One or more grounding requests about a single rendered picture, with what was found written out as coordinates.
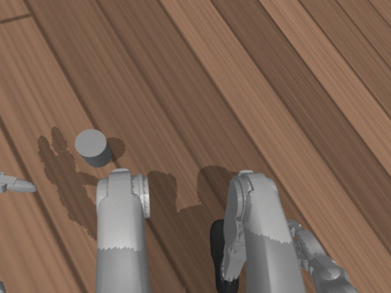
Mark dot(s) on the can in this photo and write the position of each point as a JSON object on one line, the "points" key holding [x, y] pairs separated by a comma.
{"points": [[92, 145]]}

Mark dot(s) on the right robot foot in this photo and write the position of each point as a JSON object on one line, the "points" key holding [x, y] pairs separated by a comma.
{"points": [[217, 244]]}

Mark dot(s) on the right robot hand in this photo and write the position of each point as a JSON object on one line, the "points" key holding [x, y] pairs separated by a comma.
{"points": [[306, 245]]}

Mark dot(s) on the right robot arm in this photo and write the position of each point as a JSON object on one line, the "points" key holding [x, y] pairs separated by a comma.
{"points": [[328, 277]]}

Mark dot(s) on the left robot hand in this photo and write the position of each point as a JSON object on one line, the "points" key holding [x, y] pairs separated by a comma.
{"points": [[14, 184]]}

